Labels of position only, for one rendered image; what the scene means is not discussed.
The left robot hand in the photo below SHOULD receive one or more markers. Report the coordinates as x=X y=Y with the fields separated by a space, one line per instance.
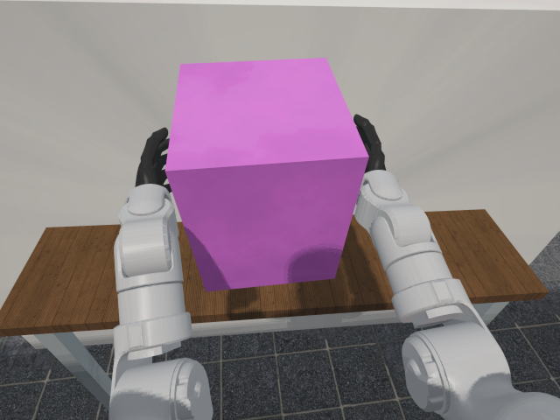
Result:
x=151 y=165

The left robot forearm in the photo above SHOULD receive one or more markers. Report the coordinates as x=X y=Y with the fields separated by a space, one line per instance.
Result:
x=148 y=276

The right robot forearm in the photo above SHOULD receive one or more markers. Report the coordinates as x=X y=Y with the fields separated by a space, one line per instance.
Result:
x=425 y=293

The right robot hand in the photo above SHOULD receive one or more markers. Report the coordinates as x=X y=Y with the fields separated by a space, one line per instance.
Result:
x=372 y=144

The robot right upper arm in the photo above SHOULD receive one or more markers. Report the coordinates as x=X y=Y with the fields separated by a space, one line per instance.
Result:
x=459 y=372

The carton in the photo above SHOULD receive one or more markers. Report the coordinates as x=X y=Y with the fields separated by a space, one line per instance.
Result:
x=265 y=165

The table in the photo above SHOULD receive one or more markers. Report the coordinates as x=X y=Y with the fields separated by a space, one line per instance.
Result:
x=69 y=285

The robot left upper arm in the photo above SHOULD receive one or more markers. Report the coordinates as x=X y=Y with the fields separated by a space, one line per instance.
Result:
x=167 y=390

